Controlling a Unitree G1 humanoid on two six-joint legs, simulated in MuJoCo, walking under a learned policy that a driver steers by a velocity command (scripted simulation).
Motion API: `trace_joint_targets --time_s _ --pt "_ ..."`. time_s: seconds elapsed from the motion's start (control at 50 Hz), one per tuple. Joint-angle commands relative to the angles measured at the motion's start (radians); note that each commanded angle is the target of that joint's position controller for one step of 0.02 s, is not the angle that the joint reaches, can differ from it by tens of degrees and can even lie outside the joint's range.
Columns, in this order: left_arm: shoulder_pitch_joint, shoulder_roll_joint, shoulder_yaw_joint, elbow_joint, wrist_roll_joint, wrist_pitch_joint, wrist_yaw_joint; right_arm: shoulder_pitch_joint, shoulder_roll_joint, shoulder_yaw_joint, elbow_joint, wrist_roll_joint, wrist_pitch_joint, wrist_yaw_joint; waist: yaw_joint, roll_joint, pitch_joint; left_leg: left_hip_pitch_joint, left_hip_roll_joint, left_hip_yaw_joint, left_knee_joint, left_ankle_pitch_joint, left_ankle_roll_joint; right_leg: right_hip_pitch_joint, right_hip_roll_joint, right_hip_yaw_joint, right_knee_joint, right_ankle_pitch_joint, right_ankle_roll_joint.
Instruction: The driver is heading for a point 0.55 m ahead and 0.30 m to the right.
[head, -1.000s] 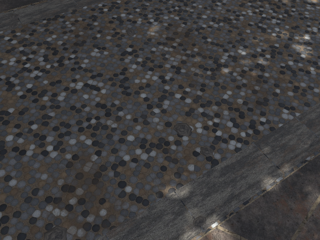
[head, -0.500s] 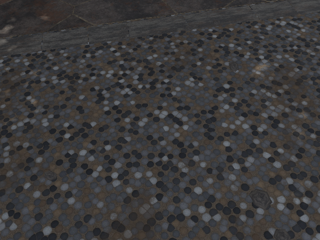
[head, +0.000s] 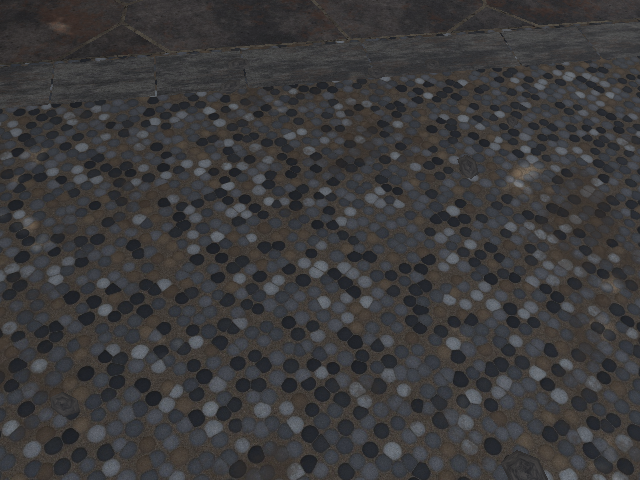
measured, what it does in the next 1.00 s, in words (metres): steps on the spot, turning right: right foot, then left foot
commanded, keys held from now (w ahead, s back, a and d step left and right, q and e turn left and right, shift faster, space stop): e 1.00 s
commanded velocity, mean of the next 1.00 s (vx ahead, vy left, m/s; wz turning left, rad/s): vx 0.02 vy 0.00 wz -0.54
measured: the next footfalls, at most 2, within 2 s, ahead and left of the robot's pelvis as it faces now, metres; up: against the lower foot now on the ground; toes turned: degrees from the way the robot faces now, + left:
right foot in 0.22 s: +0.06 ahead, -0.12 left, +0.00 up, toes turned -13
left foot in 0.74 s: +0.11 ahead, +0.06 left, +0.00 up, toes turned -30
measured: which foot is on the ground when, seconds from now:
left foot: down 0.00-0.22, up 0.24-0.72, down 0.74-1.00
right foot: up 0.00-0.20, down 0.22-0.74, up 0.76-1.00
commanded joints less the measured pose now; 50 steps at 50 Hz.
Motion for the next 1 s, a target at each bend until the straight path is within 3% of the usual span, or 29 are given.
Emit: trace_joint_targets --time_s 0.02,0.14,0.18,0.2,0.22,0.24,0.26,0.28,0.32,0.36,0.42,0.58,0.66,0.7,0.72,0.74,0.76,0.78,0.8,0.82,0.86,0.88,0.94,1.0 --pt "0.053 0.04 0.012 -0.048 0.01 0.018 -0.01 -0.019 -0.128 -0.035 -0.057 -0.005 -0.003 -0.013 0.007 0.168 -0.105 0.005 0.265 -0.089 -0.134 0.247 0.135 0.075 -0.026 -0.011 -0.083 0.051 0.002" --pt "-0.019 0.056 0.013 -0.115 0.006 0.023 -0.026 0.018 -0.184 -0.061 -0.044 -0.012 0.029 -0.004 -0.029 0.161 -0.11 0.05 0.332 -0.1 -0.06 0.138 0.134 0.14 -0.009 -0.061 -0.27 -0.056 -0.039" --pt "-0.008 0.053 0.014 -0.128 0.001 0.015 -0.027 0.009 -0.205 -0.071 -0.043 -0.006 0.041 -0.003 -0.017 0.146 -0.111 0.053 0.333 -0.086 0.007 0.12 0.101 0.2 0.007 -0.079 -0.385 -0.044 -0.061" --pt "0.014 0.052 0.013 -0.127 0.0 0.003 -0.025 0.012 -0.21 -0.076 -0.038 -0.005 0.049 -0.003 -0.001 0.111 -0.114 0.029 0.311 -0.054 0.074 0.068 0.056 0.269 0.022 -0.079 -0.503 0.04 -0.074" --pt "0.044 0.095 0.023 -0.118 0.006 -0.013 -0.017 0.055 -0.189 -0.075 -0.027 -0.012 0.057 0.0 0.002 -0.01 -0.112 -0.019 0.249 -0.004 0.215 -0.05 -0.013 0.332 -0.016 0.027 -0.651 0.131 -0.094" --pt "0.055 0.209 0.044 -0.137 0.014 -0.028 -0.003 0.085 -0.111 -0.059 -0.054 -0.02 0.068 0.008 -0.026 -0.272 -0.111 -0.218 0.117 0.073 0.494 -0.414 -0.088 0.418 -0.282 0.376 -0.724 0.443 -0.153" --pt "0.121 0.293 0.074 -0.125 -0.003 -0.023 0.002 -0.023 -0.119 -0.054 -0.108 -0.009 0.087 -0.004 0.043 -0.287 -0.086 -0.347 -0.025 -0.067 0.635 -0.543 -0.107 0.374 -0.365 0.516 -0.735 0.63 -0.321" --pt "0.128 0.245 0.066 -0.115 -0.008 -0.017 0.005 -0.043 -0.141 -0.056 -0.104 -0.008 0.096 -0.005 0.031 -0.139 -0.073 -0.372 0.008 -0.143 0.722 -0.474 -0.113 0.383 -0.319 0.437 -0.729 0.588 -0.334" --pt "-0.019 0.176 0.045 -0.148 -0.012 -0.003 0.011 -0.025 -0.145 -0.061 -0.081 0.007 0.081 0.0 -0.031 -0.077 -0.058 -0.362 0.024 -0.185 0.7 -0.302 -0.105 0.361 -0.187 0.302 -0.729 0.471 -0.262" --pt "-0.058 0.145 0.035 -0.17 -0.022 -0.004 0.011 0.005 -0.165 -0.07 -0.066 -0.016 0.078 0.006 -0.039 -0.071 -0.113 -0.334 0.005 -0.176 0.728 -0.238 -0.11 0.397 -0.146 0.26 -0.708 0.574 -0.25" --pt "-0.014 0.168 0.043 -0.165 -0.022 -0.014 0.005 -0.001 -0.143 -0.065 -0.077 -0.004 0.086 0.008 -0.025 -0.039 -0.141 -0.334 -0.002 -0.189 0.685 -0.228 -0.123 0.435 -0.141 0.281 -0.698 0.565 -0.254" --pt "0.006 0.205 0.057 -0.177 -0.004 -0.001 0.001 -0.06 -0.147 -0.055 -0.125 0.004 0.083 -0.004 0.015 -0.083 -0.118 -0.251 -0.034 -0.209 0.443 -0.266 -0.116 0.378 -0.128 0.42 -0.694 0.35 -0.271" --pt "-0.038 0.211 0.061 -0.189 -0.002 0.005 -0.01 -0.024 -0.155 -0.051 -0.138 0.016 0.068 -0.01 -0.002 -0.098 -0.133 -0.122 -0.069 -0.21 0.306 -0.279 -0.089 0.331 -0.108 0.494 -0.664 0.411 -0.241" --pt "-0.086 0.206 0.061 -0.195 -0.011 0.009 -0.013 0.043 -0.149 -0.048 -0.128 0.019 0.057 -0.017 -0.048 -0.09 -0.134 0.013 -0.082 -0.203 0.11 -0.191 -0.07 0.275 -0.067 0.504 -0.632 0.378 -0.189" --pt "-0.103 0.187 0.056 -0.202 -0.021 0.009 -0.009 0.08 -0.167 -0.052 -0.122 0.011 0.048 -0.025 -0.069 -0.058 -0.131 0.116 -0.039 -0.236 -0.039 -0.121 -0.058 0.202 -0.02 0.482 -0.592 0.268 -0.136" --pt "-0.061 0.118 0.039 -0.211 -0.025 0.004 -0.007 0.076 -0.253 -0.067 -0.133 -0.006 0.045 -0.035 -0.038 0.127 -0.134 0.194 0.185 -0.447 -0.162 -0.194 -0.006 0.091 0.082 0.354 -0.427 0.0 -0.071" --pt "-0.023 0.119 0.042 -0.214 -0.016 0.002 0.003 -0.016 -0.337 -0.083 -0.166 -0.009 0.052 -0.029 -0.007 0.293 -0.094 0.127 0.379 -0.677 -0.199 -0.076 0.114 -0.045 0.245 0.126 -0.225 -0.243 -0.035" --pt "-0.034 0.191 0.057 -0.202 0.016 0.005 0.004 -0.002 -0.286 -0.076 -0.169 -0.016 0.055 -0.02 -0.016 0.199 -0.091 0.049 0.397 -0.632 -0.16 0.035 0.177 -0.004 0.151 0.136 -0.033 -0.248 -0.026" --pt "-0.024 0.196 0.065 -0.182 0.01 0.008 -0.004 -0.05 -0.212 -0.055 -0.179 -0.006 0.053 -0.015 0.012 0.135 -0.072 0.016 0.328 -0.526 -0.142 0.083 0.162 0.02 0.139 0.144 0.041 -0.189 -0.025" --pt "0.002 0.186 0.065 -0.162 0.006 0.016 -0.013 -0.098 -0.182 -0.046 -0.189 -0.004 0.054 -0.012 0.033 0.121 -0.053 0.003 0.255 -0.414 -0.127 0.114 0.128 0.028 0.132 0.129 0.098 -0.129 -0.016" --pt "0.024 0.172 0.06 -0.151 0.0 0.028 -0.034 -0.108 -0.179 -0.044 -0.2 -0.005 0.051 -0.019 0.027 0.178 -0.07 0.076 0.191 -0.3 -0.097 0.211 0.105 -0.01 0.126 0.096 0.145 -0.074 0.012" --pt "0.007 0.166 0.057 -0.154 -0.005 0.031 -0.038 -0.08 -0.181 -0.045 -0.196 -0.006 0.051 -0.019 0.008 0.173 -0.076 0.11 0.187 -0.274 -0.086 0.248 0.108 -0.022 0.121 0.081 0.131 -0.069 0.025" --pt "-0.062 0.146 0.045 -0.181 -0.008 0.037 -0.043 0.008 -0.2 -0.056 -0.173 -0.004 0.049 -0.02 -0.045 0.17 -0.089 0.223 0.228 -0.264 -0.062 0.3 0.132 -0.057 0.098 0.062 0.036 -0.086 0.049" --pt "-0.091 0.129 0.033 -0.197 -0.01 0.043 -0.048 0.026 -0.219 -0.066 -0.163 -0.008 0.048 -0.012 -0.058 0.189 -0.097 0.235 0.254 -0.236 -0.045 0.302 0.137 -0.001 0.071 0.034 -0.091 -0.118 0.044"
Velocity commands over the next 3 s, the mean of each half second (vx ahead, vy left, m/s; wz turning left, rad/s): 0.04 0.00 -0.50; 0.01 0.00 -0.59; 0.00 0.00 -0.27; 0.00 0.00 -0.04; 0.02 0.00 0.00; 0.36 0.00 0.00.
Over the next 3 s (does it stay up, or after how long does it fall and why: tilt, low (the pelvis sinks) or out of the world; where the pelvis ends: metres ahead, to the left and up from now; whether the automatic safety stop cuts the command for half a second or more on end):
stays up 0.10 -0.14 0.00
